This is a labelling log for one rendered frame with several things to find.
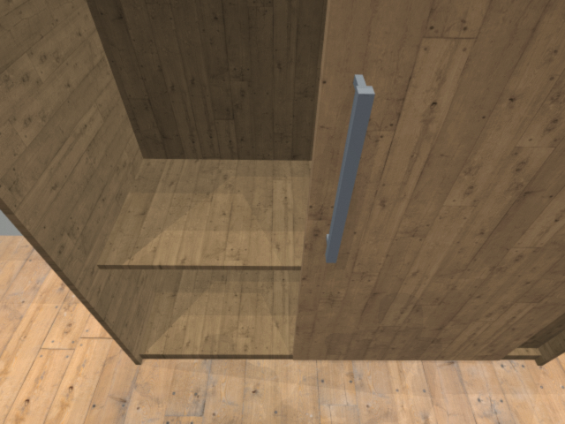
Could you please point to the wardrobe door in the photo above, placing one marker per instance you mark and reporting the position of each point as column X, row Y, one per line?
column 454, row 242
column 546, row 334

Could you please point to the handle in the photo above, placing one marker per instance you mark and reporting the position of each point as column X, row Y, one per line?
column 359, row 118

